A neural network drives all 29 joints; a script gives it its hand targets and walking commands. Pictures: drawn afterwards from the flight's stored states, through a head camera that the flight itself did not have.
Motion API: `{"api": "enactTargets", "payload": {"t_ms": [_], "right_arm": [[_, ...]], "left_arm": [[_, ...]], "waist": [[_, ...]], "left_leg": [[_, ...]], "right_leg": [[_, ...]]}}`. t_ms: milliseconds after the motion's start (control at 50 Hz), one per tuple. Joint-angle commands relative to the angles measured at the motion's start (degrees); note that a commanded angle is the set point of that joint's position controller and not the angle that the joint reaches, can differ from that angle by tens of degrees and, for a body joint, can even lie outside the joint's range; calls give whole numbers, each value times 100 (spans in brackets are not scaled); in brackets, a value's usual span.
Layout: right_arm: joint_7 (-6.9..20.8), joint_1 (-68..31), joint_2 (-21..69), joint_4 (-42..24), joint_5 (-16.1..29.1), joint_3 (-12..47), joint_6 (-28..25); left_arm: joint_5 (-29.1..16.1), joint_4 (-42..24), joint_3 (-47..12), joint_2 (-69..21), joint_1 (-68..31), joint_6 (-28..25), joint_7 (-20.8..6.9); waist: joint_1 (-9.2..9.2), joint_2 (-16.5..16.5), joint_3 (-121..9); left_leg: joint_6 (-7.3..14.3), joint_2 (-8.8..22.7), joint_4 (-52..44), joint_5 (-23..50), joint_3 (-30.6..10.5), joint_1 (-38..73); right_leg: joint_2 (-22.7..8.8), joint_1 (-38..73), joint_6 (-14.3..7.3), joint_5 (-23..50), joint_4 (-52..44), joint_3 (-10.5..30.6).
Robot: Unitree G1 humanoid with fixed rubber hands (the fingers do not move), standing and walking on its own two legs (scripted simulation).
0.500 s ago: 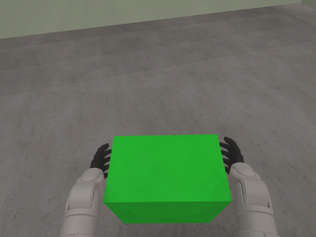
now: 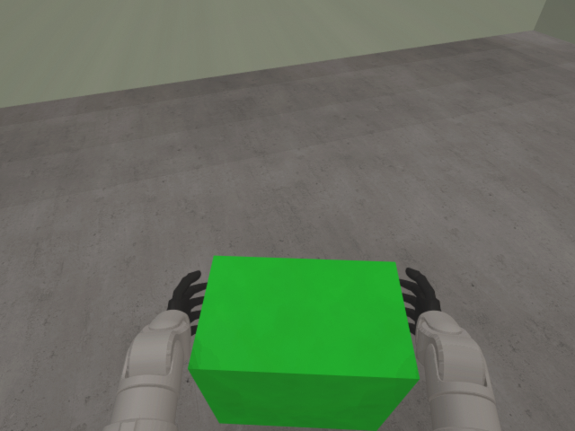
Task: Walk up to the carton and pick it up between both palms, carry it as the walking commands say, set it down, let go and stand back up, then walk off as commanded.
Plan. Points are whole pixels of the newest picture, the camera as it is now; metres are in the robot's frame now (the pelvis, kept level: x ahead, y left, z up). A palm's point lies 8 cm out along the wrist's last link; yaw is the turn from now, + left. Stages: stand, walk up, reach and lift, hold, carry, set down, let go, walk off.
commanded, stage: set down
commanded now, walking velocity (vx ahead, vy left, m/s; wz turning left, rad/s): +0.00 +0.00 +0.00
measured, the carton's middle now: (300, 348) +0.26 +0.00 -0.05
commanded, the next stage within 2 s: none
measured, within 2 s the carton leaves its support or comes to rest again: neither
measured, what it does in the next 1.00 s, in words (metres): stands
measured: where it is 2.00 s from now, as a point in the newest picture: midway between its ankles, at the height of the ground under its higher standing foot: outside the picture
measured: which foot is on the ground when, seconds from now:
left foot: down 0.00-1.00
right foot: down 0.00-1.00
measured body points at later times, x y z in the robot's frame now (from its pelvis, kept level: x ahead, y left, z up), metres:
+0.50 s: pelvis +0.01 -0.01 +0.00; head +0.04 -0.02 +0.45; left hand +0.31 +0.17 -0.04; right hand +0.30 -0.19 -0.04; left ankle +0.02 +0.11 -0.74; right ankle +0.03 -0.10 -0.74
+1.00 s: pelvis -0.02 -0.02 -0.05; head +0.13 -0.03 +0.38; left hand +0.32 +0.16 -0.13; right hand +0.32 -0.20 -0.12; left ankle +0.02 +0.11 -0.74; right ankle +0.03 -0.10 -0.74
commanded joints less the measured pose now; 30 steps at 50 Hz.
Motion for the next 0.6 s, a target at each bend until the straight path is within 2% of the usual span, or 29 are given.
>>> {"api": "enactTargets", "payload": {"t_ms": [0, 20, 40, 60, 80, 100, 120, 140, 160, 180, 200, 220, 240, 260, 280, 300, 320, 340, 380, 400, 420, 440, 460, 480, 500, 520, 540, 560, 580], "right_arm": [[1294, -3039, 4917, -685, 1362, 3270, -229], [1311, -3133, 4856, -721, 1412, 3229, -277], [1356, -3361, 5032, -926, 1593, 3482, -317], [1351, -3139, 4860, -550, 1376, 3267, -278], [1350, -3163, 4801, -184, 1241, 3076, -282], [1388, -3637, 4800, -416, 1239, 3149, -397], [1377, -3471, 4795, 6, 1123, 2902, -384], [1413, -3507, 4863, 153, 1103, 2857, -530], [1433, -3758, 4746, 436, 948, 2698, -539], [1459, -3432, 4665, 635, 854, 2466, -617], [1481, -3504, 4750, 713, 878, 2443, -737], [1492, -3600, 4770, 1026, 749, 2264, -861], [1554, -3475, 5010, 1217, 816, 2325, -1027], [1572, -3674, 4843, 1170, 834, 2246, -1153], [1547, -3643, 5022, 1614, 754, 2055, -1225], [1501, -3686, 4974, 1679, 688, 1921, -1294], [1527, -3802, 5115, 1545, 794, 2074, -1500], [1504, -3692, 5034, 1594, 711, 2007, -1651], [1412, -3867, 5029, 1606, 679, 2008, -1853], [1418, -3294, 4994, 1741, 490, 1895, -1867], [1389, -3418, 4784, 1532, 487, 1924, -2004], [1368, -3373, 5001, 1536, 603, 2159, -2061], [1365, -3540, 4991, 1581, 557, 2102, -2052], [1344, -3190, 5044, 1477, 539, 2210, -2157], [1344, -2883, 4975, 1858, 466, 2064, -2100], [1322, -3080, 4875, 1609, 587, 2229, -2246], [1333, -2635, 4875, 1860, 412, 2168, -2225], [1297, -2950, 4948, 1549, 547, 2386, -2387], [1291, -2749, 4973, 1700, 558, 2362, -2357]], "left_arm": [[-907, -1335, -3387, -5579, -3694, -366, -1418], [-810, -1403, -3324, -5550, -3790, -360, -1394], [-784, -1676, -3435, -5460, -3675, -416, -1381], [-828, -1058, -3287, -5506, -3890, -429, -1387], [-641, -722, -3054, -5596, -3792, -432, -1380], [-608, -820, -2937, -5545, -3955, -560, -1395], [-316, -138, -2537, -5554, -3568, -514, -1396], [-358, -292, -2600, -5452, -3848, -670, -1392], [-300, -33, -2397, -5573, -4170, -693, -1409], [-206, 321, -2308, -5496, -3934, -755, -1480], [-288, -5, -2373, -5595, -4236, -922, -1520], [-404, 118, -2424, -5831, -4742, -1093, -1499], [-502, -290, -2482, -5870, -5053, -1293, -1501], [-370, 55, -2380, -5881, -4985, -1347, -1460], [-459, -170, -2434, -5652, -5485, -1531, -1480], [-391, 282, -2200, -5753, -5328, -1572, -1484], [-383, 227, -2255, -5728, -5346, -1726, -1478], [-367, 250, -2220, -5905, -5068, -1853, -1468], [-306, 630, -2145, -5674, -5166, -1983, -1472], [-242, 559, -2153, -5695, -4818, -2026, -1419], [-144, 1013, -1964, -5771, -4111, -2037, -1427], [-49, 847, -1911, -5529, -4048, -2177, -1425], [-43, 938, -1879, -5433, -4070, -2200, -1399], [-137, 733, -2005, -5542, -4171, -2303, -1384], [-22, 694, -1815, -5189, -4047, -2320, -1361], [-107, 764, -1943, -5324, -4022, -2395, -1374], [-212, 559, -2049, -5308, -4025, -2500, -1386], [-49, 848, -1727, -5333, -3728, -2521, -1336], [-99, 595, -1739, -5138, -3736, -2616, -1340]], "waist": [[-298, 146, -1744], [-129, 473, -1607], [37, 305, -1775], [-314, 146, -1302], [-224, 252, -1220], [-77, -40, -1154], [-7, 150, -1023], [10, 316, -819], [-63, 161, -998], [-193, 244, -577], [-232, 275, -898], [-452, 208, -758], [-349, 352, -958], [-312, 418, -930], [-418, 234, -1015], [-454, 178, -1086], [-272, 319, -1263], [-466, 217, -1816], [-354, 216, -1673], [-460, 144, -1929], [-357, 269, -2318], [-116, 177, -2176], [-116, 34, -2191], [-275, 41, -2468], [-108, 218, -2208], [-272, 125, -2513], [-255, -34, -2833], [-69, -43, -2838], [-56, -68, -2984]], "left_leg": [[58, -195, -725, 1225, -606, 108], [15, -236, -674, 1211, -585, -105], [62, -244, -654, 1242, -582, -46], [87, -216, -808, 642, -617, -358], [87, -193, -766, 248, -626, -344], [147, -262, -794, 155, -516, -362], [174, -228, -775, -92, -553, -388], [194, -198, -743, 33, -590, -581], [181, -195, -767, -486, -593, -491], [187, -244, -821, -485, -540, -732], [178, -236, -815, -281, -503, -713], [187, -127, -850, -572, -660, -735], [121, -182, -765, -128, -605, -778], [130, -90, -772, -182, -647, -812], [162, -177, -572, -108, -568, -755], [175, -158, -521, -286, -607, -1095], [204, -152, -583, 1, -565, -1107], [152, -189, -319, 383, -620, -1105], [178, -277, -165, 484, -532, -1214], [161, -271, -185, 1162, -626, -898], [91, -270, 47, 1289, -610, -977], [126, -361, 66, 1360, -559, -1300], [157, -301, 142, 1280, -585, -1251], [140, -349, 183, 1656, -547, -1202], [120, -315, 240, 1664, -554, -1492], [107, -333, 265, 1613, -560, -1590], [63, -337, 249, 1917, -530, -1485], [126, -354, 434, 1920, -584, -1504], [117, -342, 543, 1898, -558, -1787]], "right_leg": [[239, 1151, 25, 1352, -267, 1060], [192, 1208, -50, 1307, -246, 1128], [193, 1174, 21, 1261, -229, 1051], [229, 970, 36, 879, -245, 980], [198, 828, -35, 396, -246, 1065], [217, 890, 40, 278, -285, 1007], [157, 733, 7, -40, -322, 1111], [149, 632, -77, 90, -211, 1143], [209, 688, -27, -408, -185, 1044], [161, 707, -81, -291, -276, 1098], [175, 833, -88, 4, -256, 1146], [227, 510, -84, -213, -126, 1127], [212, 624, -107, 219, -21, 1143], [252, 478, -114, 160, 97, 1089], [208, 256, -86, 115, 8, 1152], [143, 410, -103, -26, 70, 1222], [175, 615, -68, 357, 175, 1154], [181, 462, -105, 734, 273, 1284], [144, 326, -52, 865, 317, 1287], [230, 49, -38, 1365, 407, 1180], [184, 135, -118, 1448, 508, 1298], [167, 430, -48, 1872, 521, 1380], [171, 104, -16, 1648, 614, 1293], [208, 136, -15, 2079, 665, 1264], [73, 62, -20, 2359, 705, 1450], [105, 233, -29, 2454, 775, 1428], [158, 272, 3, 2742, 801, 1378], [77, 77, 17, 2772, 926, 1463], [38, 182, 6, 2935, 976, 1575]]}}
